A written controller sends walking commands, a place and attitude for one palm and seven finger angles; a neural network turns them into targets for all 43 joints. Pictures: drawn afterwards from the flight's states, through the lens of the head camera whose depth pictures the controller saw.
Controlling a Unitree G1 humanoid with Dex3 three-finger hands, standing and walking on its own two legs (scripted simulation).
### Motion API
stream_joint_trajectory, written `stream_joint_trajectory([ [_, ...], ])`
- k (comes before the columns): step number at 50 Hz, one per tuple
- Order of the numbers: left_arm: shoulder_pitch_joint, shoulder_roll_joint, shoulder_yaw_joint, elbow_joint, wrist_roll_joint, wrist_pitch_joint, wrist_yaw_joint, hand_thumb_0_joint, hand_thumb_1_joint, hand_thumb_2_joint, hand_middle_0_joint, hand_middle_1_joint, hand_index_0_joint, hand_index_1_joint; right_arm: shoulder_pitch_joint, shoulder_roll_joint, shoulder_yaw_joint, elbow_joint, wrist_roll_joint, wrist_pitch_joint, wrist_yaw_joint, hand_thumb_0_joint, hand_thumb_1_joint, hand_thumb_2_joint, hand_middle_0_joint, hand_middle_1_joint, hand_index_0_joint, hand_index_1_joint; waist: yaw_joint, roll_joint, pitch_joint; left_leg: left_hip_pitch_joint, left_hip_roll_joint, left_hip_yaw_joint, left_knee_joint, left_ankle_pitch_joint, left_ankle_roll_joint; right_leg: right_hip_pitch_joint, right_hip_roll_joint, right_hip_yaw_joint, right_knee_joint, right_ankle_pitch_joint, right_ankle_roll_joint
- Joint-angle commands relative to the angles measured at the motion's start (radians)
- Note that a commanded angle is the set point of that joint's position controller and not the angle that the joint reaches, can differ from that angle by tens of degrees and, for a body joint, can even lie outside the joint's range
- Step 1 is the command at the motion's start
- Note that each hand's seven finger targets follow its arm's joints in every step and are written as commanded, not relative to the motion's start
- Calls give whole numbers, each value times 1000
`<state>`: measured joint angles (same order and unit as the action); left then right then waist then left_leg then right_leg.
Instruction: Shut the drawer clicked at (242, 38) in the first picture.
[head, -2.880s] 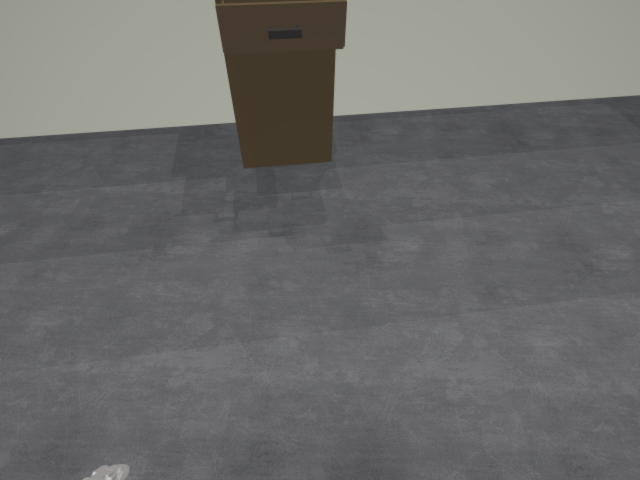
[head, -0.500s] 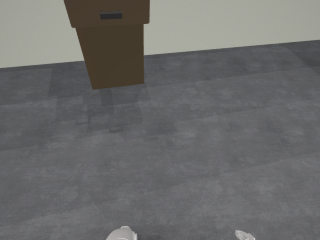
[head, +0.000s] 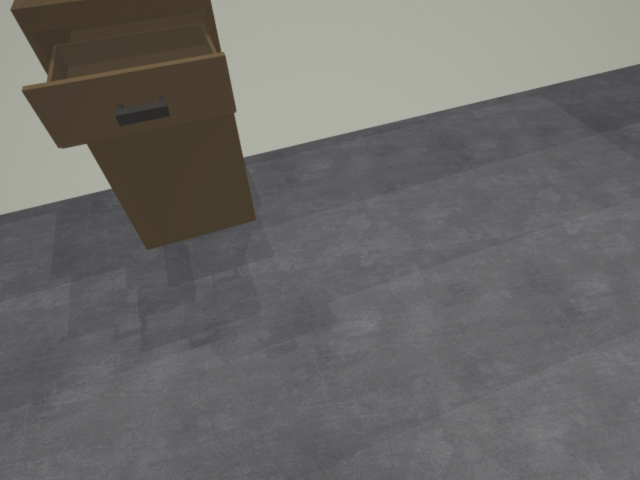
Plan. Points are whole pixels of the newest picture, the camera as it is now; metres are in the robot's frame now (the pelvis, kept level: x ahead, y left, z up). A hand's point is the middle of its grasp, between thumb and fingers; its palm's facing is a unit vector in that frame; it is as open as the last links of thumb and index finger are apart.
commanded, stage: walk to a spot facing it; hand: left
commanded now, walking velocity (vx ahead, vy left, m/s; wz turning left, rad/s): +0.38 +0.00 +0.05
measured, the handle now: (142, 108) +0.83 +0.43 +0.02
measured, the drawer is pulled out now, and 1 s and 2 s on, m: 0.30 0.30 0.30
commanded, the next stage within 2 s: turn to face it in 0.50 s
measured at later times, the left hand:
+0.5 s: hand (174, 431) +0.22 +0.24 -0.17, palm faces +0.04 -0.99 -0.14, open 7.4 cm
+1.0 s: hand (241, 278) +0.49 +0.18 -0.15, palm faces +0.03 -0.98 -0.19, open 7.3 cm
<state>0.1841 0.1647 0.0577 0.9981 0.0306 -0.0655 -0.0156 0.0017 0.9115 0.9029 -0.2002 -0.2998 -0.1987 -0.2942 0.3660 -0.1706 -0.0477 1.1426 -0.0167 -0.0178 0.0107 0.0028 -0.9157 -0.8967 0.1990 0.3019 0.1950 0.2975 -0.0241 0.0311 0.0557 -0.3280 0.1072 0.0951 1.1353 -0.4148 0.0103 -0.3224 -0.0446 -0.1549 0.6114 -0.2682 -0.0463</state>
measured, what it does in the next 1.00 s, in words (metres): walks ahead: left foot, then right foot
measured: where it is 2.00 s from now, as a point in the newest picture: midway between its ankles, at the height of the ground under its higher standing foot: (318, 429)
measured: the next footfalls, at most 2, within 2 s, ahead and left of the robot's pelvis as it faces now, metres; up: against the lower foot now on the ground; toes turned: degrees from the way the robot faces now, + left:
left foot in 0.30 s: +0.28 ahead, +0.15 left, +0.00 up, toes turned +12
right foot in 0.78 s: +0.48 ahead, -0.09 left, +0.00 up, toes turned -14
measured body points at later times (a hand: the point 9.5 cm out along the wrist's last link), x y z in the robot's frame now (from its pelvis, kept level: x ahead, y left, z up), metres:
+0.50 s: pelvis +0.23 +0.07 +0.01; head +0.24 +0.09 +0.46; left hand +0.22 +0.30 -0.16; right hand +0.28 -0.17 -0.12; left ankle +0.24 +0.14 -0.73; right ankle +0.19 -0.07 -0.63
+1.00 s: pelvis +0.37 +0.02 +0.00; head +0.38 +0.01 +0.45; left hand +0.49 +0.23 -0.13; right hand +0.35 -0.20 -0.16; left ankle +0.34 +0.14 -0.66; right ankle +0.44 -0.08 -0.73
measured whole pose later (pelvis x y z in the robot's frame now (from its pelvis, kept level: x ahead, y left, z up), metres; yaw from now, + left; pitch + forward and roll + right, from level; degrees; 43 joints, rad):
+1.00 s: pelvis +0.37 +0.02 +0.00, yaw +2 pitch -2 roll +0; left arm 0.10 0.12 0.05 0.98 0.02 -0.01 0.03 -0.01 0.92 0.90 -0.20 -0.30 -0.20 -0.29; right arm 0.32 -0.14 -0.05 1.07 -0.01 0.05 0.00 0.00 -0.91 -0.90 0.20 0.30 0.19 0.30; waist -0.07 0.02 0.05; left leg -0.45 0.10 0.08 1.12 -0.45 -0.04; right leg -0.32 -0.10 -0.27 0.56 -0.21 -0.05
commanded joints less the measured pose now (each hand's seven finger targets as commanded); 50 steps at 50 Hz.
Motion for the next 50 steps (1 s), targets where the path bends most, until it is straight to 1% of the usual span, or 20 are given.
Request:
stream_joint_trajectory([
  [1, 152, 125, 14, 21, -3, -11, 28, 0, 900, 900, -200, -300, -200, -300, -53, -40, -15, -110, -10, -27, 1, 0, -900, -900, 200, 300, 200, 300, 23, -115, -8, -270, 69, -60, 62, 135, -15, 143, -274, 271, -410, 50, -91],
  [4, 152, 116, 11, 33, -2, -17, 28, 0, 900, 900, -200, -300, -200, -300, -59, -18, -16, -120, -9, -9, 9, 0, -900, -900, 200, 300, 200, 300, 3, -138, 32, -241, 67, -21, -94, 176, -38, 74, -240, 182, -443, 74, -95],
  [11, 210, 155, 18, 78, -1, -14, 27, 0, 900, 900, -200, -300, -200, -300, -196, -28, -13, -187, -2, -33, 29, 0, -900, -900, 200, 300, 200, 300, 38, -136, 46, -120, 24, 36, -445, 189, -10, 159, -245, 164, -395, 80, -84],
  [14, 186, 145, 22, 75, -9, -5, 23, 0, 900, 900, -200, -300, -200, -300, 10, -97, -29, -124, -9, -49, 12, 0, -900, -900, 200, 300, 200, 300, -67, -8, -25, 234, -27, 65, -597, 193, 9, 68, -162, 71, -98, 216, -39],
  [15, 217, 93, 17, 62, -17, -2, 16, 0, 900, 900, -200, -300, -200, -300, 157, -204, -53, -90, -24, -57, -3, 0, -900, -900, 200, 300, 200, 300, -114, 208, -126, 423, 158, -206, -720, 94, 68, -71, -55, 1, 212, 80, 13],
  [16, 205, 58, 6, 26, -21, 1, 7, 0, 900, 900, -200, -300, -200, -300, 247, -299, -69, -76, -18, -51, -13, 0, -900, -900, 200, 300, 200, 300, -119, 384, -166, 496, 354, -529, -889, 32, 139, -254, 50, 19, 511, -304, 40],
  [17, 161, 82, 12, 24, -14, 4, 16, 0, 900, 900, -200, -300, -200, -300, 188, -256, -59, -70, -13, -46, -27, 0, -900, -900, 200, 300, 200, 300, -107, 285, -150, 446, 375, -554, -937, -42, 132, -313, 11, 134, 658, -267, 19],
  [19, 117, 59, 17, 42, -8, 8, 4, 0, 900, 900, -200, -300, -200, -300, 27, -148, -31, -116, -10, -57, -30, 0, -900, -900, 200, 300, 200, 300, -40, 105, 6, 249, 312, -336, -938, 58, 109, -341, -77, 165, 696, -72, 21],
  [21, 163, 30, 15, 72, -4, 24, 0, 0, 900, 900, -200, -300, -200, -300, -21, -82, -12, -113, -8, -77, -35, 0, -900, -900, 200, 300, 200, 300, 15, 54, 10, 180, 258, -143, -926, 301, 80, -261, -91, 162, 641, -5, 35],
  [24, 182, 6, 17, 69, 2, 56, 4, 0, 900, 900, -200, -300, -200, -300, -2, -63, -12, -107, -5, -83, -39, 0, -900, -900, 200, 300, 200, 300, 37, 51, 4, 177, 229, -10, -932, 469, 88, -264, -85, 147, 594, 41, 54],
  [30, 13, 16, 21, -25, 1, 73, -13, 0, 900, 900, -200, -300, -200, -300, 31, -93, -16, -98, -5, -72, -41, 0, -900, -900, 200, 300, 200, 300, 17, 69, 53, 277, 227, 105, -912, 614, 111, -348, -88, 78, 328, 106, 73],
  [33, -38, -4, -1, -32, -3, 56, 0, 0, 900, 900, -200, -300, -200, -300, 84, -79, -5, -60, -11, -61, -37, 0, -900, -900, 200, 300, 200, 300, -9, 75, 60, 266, 197, 114, -855, 801, 119, -213, -42, 32, 121, 107, 49],
  [36, 11, 22, -8, -12, -2, 38, 13, 0, 900, 900, -200, -300, -200, -300, 84, -88, -4, -38, -6, -45, -37, 0, -900, -900, 200, 300, 200, 300, 17, 84, -5, 255, 179, 66, -725, 867, 101, -10, 5, -4, -5, 125, 38],
  [38, 163, 91, 5, 34, -1, 19, 23, 0, 900, 900, -200, -300, -200, -300, 59, -77, -2, -38, 6, -43, -33, 0, -900, -900, 200, 300, 200, 300, 97, 25, -99, 169, 119, 76, -525, 703, 44, 250, -43, 24, -118, 379, 42],
  [39, 237, 181, 26, 52, 3, 7, 34, 0, 900, 900, -200, -300, -200, -300, 102, -34, -2, -49, 13, -41, -27, 0, -900, -900, 200, 300, 200, 300, 109, -149, -199, -31, 21, 117, -291, 324, -3, 471, -262, 222, -79, 731, -26],
  [40, 301, 248, 38, 54, -9, 11, 33, 0, 900, 900, -200, -300, -200, -300, 120, -26, -5, -72, 19, -30, -31, 0, -900, -900, 200, 300, 200, 300, 110, -205, -247, -104, -77, 58, -33, -208, -22, 505, -431, 336, -121, 1064, -144],
  [42, 155, 217, 30, 4, -15, 23, 47, 0, 900, 900, -200, -300, -200, -300, 49, -18, -9, -100, 18, 6, -36, 0, -900, -900, 200, 300, 200, 300, 87, -257, -199, -151, -26, -79, 159, -191, -32, 316, -442, 342, -237, 731, -175],
  [44, 29, 149, 16, -39, -16, 34, 58, 0, 900, 900, -200, -300, -200, -300, 19, -23, -15, -99, 6, 32, -24, 0, -900, -900, 200, 300, 200, 300, 34, -130, -106, -144, 11, -87, 152, -75, -41, 121, -378, 199, -295, 408, -113],
  [46, -50, 133, 17, -65, -7, 40, 63, 0, 900, 900, -200, -300, -200, -300, 55, -6, -18, -98, 2, 55, -13, 0, -900, -900, 200, 300, 200, 300, -15, -156, -75, -86, 19, -64, 69, -30, -51, -8, -349, 107, -343, 194, -69],
  [50, -49, 148, 34, -85, 0, 61, 62, 0, 900, 900, -200, -300, -200, -300, 9, -10, -20, -148, -7, 69, -2, 0, -900, -900, 200, 300, 200, 300, -1, -170, -41, -73, 15, -5, -115, -24, -53, -44, -345, 49, -364, -45, -55],
])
